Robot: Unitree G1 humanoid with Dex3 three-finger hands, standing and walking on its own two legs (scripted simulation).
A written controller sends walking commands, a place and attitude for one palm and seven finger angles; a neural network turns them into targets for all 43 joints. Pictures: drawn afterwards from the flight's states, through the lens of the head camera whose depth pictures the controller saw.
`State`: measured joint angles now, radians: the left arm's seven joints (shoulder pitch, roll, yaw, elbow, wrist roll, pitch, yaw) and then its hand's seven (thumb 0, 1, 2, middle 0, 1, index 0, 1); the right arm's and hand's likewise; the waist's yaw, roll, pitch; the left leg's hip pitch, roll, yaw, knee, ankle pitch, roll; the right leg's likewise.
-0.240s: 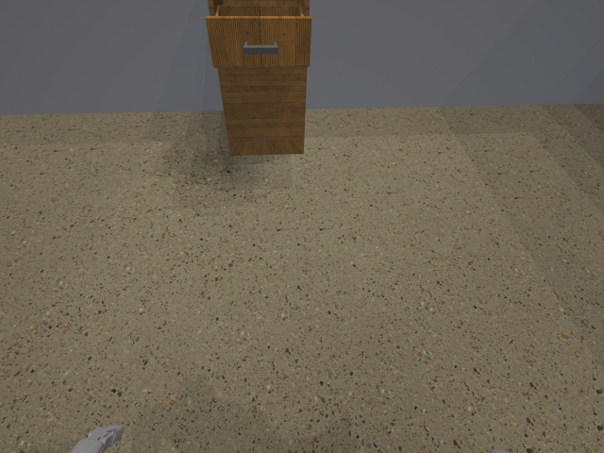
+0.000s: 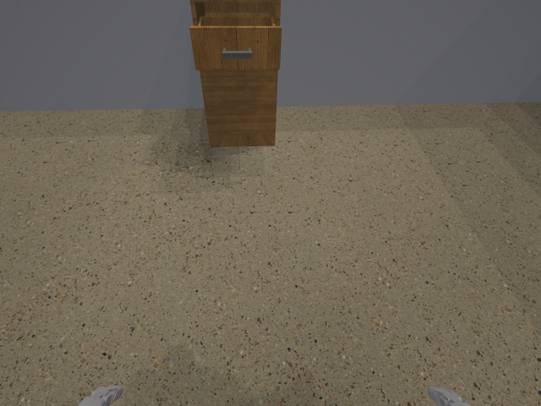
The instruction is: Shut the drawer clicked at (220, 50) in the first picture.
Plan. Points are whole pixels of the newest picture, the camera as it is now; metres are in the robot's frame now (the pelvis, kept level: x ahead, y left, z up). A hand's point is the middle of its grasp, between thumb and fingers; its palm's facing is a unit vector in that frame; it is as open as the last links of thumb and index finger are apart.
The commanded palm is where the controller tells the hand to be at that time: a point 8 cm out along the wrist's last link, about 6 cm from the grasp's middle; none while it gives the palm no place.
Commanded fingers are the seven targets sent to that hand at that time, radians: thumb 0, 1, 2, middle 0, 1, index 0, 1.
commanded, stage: stand and wait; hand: left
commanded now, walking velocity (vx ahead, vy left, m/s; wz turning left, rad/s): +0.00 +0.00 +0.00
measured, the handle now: (237, 52) +1.34 +0.22 -0.06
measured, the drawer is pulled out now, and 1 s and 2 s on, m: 0.30 0.30 0.30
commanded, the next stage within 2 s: look at it before walking up in 0.70 s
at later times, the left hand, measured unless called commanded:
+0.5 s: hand out of the picture +0.05 +0.23 -0.15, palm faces -0.02 -0.94 -0.34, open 7.4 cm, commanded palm none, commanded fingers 0.00 0.90 0.90 -0.20 -0.30 -0.20 -0.30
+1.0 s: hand out of the picture +0.05 +0.22 -0.15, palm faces -0.03 -0.94 -0.33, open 7.4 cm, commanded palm none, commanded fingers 0.00 0.90 0.90 -0.20 -0.30 -0.20 -0.30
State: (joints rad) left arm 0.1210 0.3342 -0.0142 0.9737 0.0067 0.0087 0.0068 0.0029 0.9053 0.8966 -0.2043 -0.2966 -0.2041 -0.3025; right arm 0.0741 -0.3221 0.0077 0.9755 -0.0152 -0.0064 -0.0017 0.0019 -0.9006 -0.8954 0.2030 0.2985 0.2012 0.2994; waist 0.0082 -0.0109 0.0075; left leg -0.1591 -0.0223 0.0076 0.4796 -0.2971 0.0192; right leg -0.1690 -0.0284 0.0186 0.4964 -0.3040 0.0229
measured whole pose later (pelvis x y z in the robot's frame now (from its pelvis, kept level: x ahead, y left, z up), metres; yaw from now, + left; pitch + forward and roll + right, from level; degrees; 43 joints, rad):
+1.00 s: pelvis -0.03 -0.02 +0.01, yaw -1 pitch -2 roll +0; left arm 0.14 0.33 -0.01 1.08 0.01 -0.01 0.00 0.00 0.91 0.90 -0.20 -0.30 -0.20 -0.30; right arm 0.13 -0.33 0.01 1.11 -0.01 0.00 0.00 0.00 -0.90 -0.90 0.20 0.30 0.20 0.30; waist 0.00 -0.01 0.03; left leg -0.15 0.02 0.00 0.38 -0.20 -0.02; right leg -0.16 0.01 0.01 0.40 -0.21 -0.01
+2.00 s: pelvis +0.14 -0.02 -0.01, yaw -4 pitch +0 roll -1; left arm 0.16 0.18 0.04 1.02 0.01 -0.01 -0.03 0.01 0.91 0.90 -0.20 -0.30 -0.20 -0.30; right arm 0.54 -0.11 -0.01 1.21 -0.02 -0.06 -0.02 0.00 -0.90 -0.90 0.20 0.30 0.20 0.30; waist -0.05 0.00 0.10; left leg 0.13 0.05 0.11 0.29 -0.42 -0.02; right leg -0.53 -0.06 -0.12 0.73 -0.25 -0.04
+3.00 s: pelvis +0.58 -0.07 -0.02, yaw -8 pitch -1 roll +1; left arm 0.14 0.18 0.06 1.02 0.03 -0.03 -0.02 0.00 0.91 0.90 -0.20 -0.30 -0.20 -0.30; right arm 0.49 -0.12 -0.04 1.18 -0.02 -0.05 -0.01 0.00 -0.91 -0.90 0.20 0.30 0.20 0.30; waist -0.06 0.00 0.06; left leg 0.03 0.10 0.26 0.50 -0.46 -0.05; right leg -0.41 -0.07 -0.15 0.57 -0.18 -0.04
